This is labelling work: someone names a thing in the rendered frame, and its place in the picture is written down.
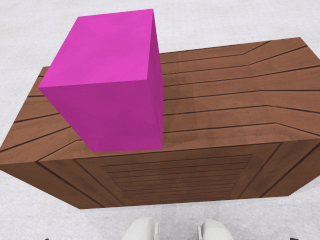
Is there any left robot thigh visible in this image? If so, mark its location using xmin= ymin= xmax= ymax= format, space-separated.
xmin=121 ymin=217 xmax=160 ymax=240

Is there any right robot thigh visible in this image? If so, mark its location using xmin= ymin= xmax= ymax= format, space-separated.
xmin=197 ymin=220 xmax=234 ymax=240

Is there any carton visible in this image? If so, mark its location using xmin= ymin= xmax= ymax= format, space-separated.
xmin=38 ymin=8 xmax=164 ymax=152

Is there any robot thigh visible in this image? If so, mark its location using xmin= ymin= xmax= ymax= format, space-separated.
xmin=121 ymin=217 xmax=160 ymax=240
xmin=197 ymin=220 xmax=234 ymax=240

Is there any pedestal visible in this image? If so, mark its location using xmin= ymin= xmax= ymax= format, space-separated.
xmin=0 ymin=37 xmax=320 ymax=210

